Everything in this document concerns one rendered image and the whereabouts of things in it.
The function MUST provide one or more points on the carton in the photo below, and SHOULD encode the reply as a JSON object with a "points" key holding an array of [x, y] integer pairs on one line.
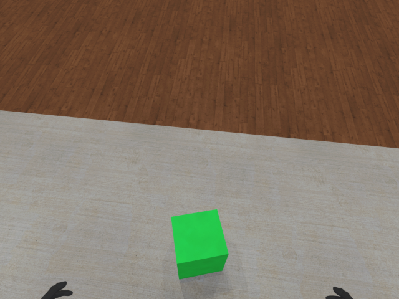
{"points": [[200, 245]]}

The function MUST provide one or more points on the left robot hand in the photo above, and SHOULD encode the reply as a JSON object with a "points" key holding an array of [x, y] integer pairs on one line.
{"points": [[55, 291]]}

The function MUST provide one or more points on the right robot hand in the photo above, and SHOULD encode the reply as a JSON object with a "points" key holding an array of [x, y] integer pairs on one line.
{"points": [[342, 294]]}

